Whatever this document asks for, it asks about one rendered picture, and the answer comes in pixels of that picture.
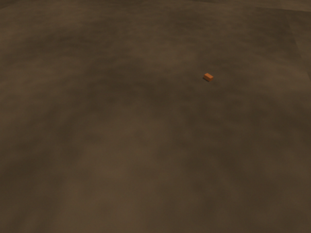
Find small box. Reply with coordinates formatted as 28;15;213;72
204;73;213;81

